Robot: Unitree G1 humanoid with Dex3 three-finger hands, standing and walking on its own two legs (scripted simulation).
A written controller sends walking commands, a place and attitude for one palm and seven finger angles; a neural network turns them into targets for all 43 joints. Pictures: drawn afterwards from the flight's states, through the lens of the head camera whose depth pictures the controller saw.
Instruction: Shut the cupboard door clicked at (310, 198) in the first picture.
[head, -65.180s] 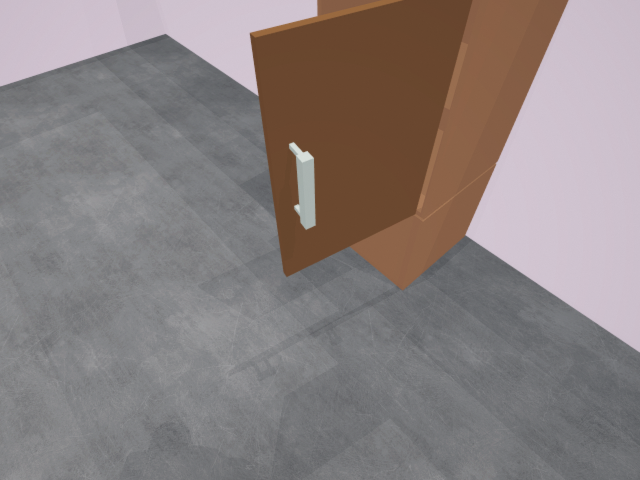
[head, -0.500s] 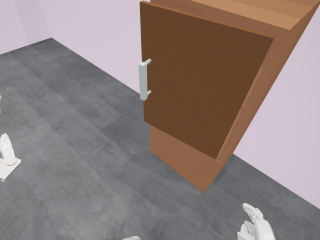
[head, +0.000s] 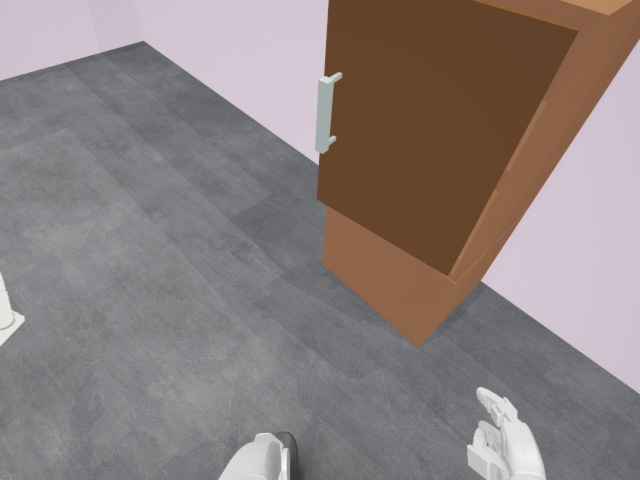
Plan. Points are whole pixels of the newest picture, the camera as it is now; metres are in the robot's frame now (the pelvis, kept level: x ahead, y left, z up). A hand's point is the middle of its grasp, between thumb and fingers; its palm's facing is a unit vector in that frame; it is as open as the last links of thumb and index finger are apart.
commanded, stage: stop stepping back and stand still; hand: left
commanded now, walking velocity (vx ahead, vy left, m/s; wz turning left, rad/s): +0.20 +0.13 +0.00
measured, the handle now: (329, 113) +0.84 +0.05 -0.01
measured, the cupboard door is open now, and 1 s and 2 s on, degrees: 8 8 8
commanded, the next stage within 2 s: let the arm hang, fingers relaxed in 1.94 s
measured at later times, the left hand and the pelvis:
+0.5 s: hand out of the picture +0.11 +0.27 +0.21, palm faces +0.28 -0.83 -0.49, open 7.4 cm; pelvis -0.11 +0.04 +0.02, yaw -8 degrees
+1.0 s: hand out of the picture +0.15 +0.29 +0.21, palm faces +0.31 -0.79 -0.52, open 7.4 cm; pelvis -0.09 +0.06 +0.02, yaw -7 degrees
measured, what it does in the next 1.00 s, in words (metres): walks backwards: left foot, then right foot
